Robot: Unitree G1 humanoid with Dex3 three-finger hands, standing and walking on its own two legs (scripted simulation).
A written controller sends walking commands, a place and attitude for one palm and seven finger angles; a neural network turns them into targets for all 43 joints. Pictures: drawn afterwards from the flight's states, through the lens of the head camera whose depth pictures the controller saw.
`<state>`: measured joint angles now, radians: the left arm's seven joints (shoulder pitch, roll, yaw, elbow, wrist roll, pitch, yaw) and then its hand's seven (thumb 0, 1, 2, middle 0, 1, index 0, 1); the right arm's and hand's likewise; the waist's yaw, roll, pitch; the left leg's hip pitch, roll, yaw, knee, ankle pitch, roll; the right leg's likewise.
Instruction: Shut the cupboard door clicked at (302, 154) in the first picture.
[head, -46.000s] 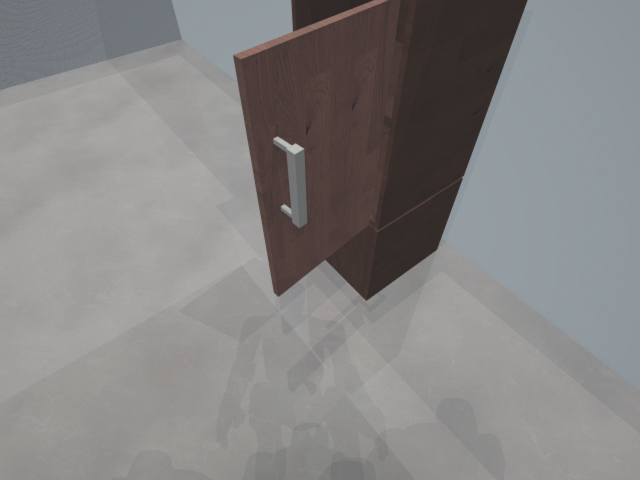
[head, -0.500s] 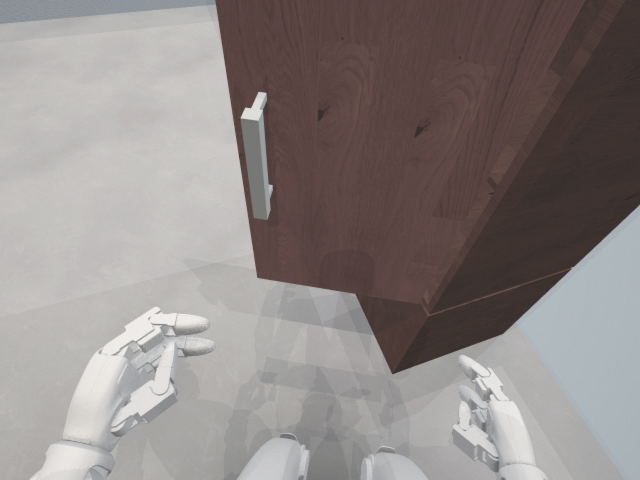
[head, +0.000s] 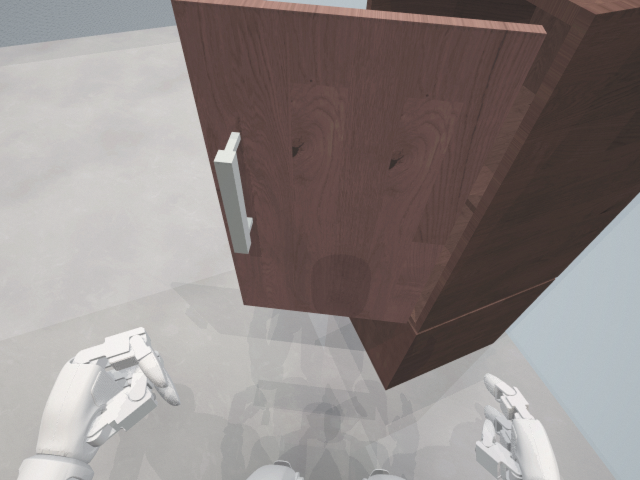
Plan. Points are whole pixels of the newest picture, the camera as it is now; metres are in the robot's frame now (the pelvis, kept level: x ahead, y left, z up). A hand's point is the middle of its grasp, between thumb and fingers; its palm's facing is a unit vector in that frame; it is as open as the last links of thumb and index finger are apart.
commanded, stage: raise the hand and make a fist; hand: left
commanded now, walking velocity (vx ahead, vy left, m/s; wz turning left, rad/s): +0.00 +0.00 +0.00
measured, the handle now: (238, 197) +0.45 +0.15 +0.09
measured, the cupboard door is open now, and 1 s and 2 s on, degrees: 61 61 61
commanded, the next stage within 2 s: bring the fist close to the handle in 0.76 s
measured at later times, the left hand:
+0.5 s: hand (152, 357) +0.23 +0.19 +0.09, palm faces -0.03 -1.00 -0.05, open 3.1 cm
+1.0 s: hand (161, 350) +0.23 +0.19 +0.09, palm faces -0.02 -1.00 -0.05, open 3.1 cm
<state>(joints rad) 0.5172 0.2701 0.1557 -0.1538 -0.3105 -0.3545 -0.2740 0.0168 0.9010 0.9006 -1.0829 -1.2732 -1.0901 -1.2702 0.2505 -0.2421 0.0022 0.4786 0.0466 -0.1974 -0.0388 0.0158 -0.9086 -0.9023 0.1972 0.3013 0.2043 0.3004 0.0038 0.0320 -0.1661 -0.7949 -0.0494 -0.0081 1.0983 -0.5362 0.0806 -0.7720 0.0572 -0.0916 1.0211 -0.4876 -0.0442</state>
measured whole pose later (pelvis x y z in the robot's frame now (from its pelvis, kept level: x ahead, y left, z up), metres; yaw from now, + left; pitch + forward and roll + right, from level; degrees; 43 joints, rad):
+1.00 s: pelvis +0.01 +0.00 +0.02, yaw +1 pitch +11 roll -3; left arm 0.35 0.27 0.13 -0.05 -0.27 -0.30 -0.22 0.02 0.90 0.90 -1.30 -1.50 -1.30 -1.50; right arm 0.27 -0.25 0.04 0.52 0.04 -0.20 -0.04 0.01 -0.91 -0.90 0.20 0.30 0.21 0.30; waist -0.02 0.05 -0.14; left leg -0.67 -0.06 -0.01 0.98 -0.49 0.08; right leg -0.64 0.05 -0.09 0.90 -0.45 -0.04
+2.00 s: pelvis +0.01 -0.01 +0.03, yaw -1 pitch +11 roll -1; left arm -0.14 0.21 0.09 0.37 -0.17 -0.29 -0.07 0.02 0.90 0.90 -1.29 -1.50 -1.30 -1.50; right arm 0.27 -0.25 0.02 0.57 0.03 -0.05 0.00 0.01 -0.91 -0.90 0.20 0.30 0.20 0.30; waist -0.05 0.03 -0.12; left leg -0.63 -0.05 0.03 0.90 -0.47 0.06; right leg -0.64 0.06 -0.04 0.88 -0.43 -0.06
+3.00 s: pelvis -0.01 +0.00 +0.02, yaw +0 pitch +14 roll -2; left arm -0.67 0.31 0.12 0.96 -0.17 -0.38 -0.23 -0.02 0.95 1.00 -1.30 -1.50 -1.30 -1.50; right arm 0.33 -0.26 0.02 0.66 0.04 -0.03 0.00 0.01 -0.91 -0.90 0.20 0.30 0.21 0.30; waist -0.10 0.02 -0.10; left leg -0.75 -0.07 0.01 0.96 -0.45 0.08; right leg -0.74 0.04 -0.07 0.91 -0.41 -0.04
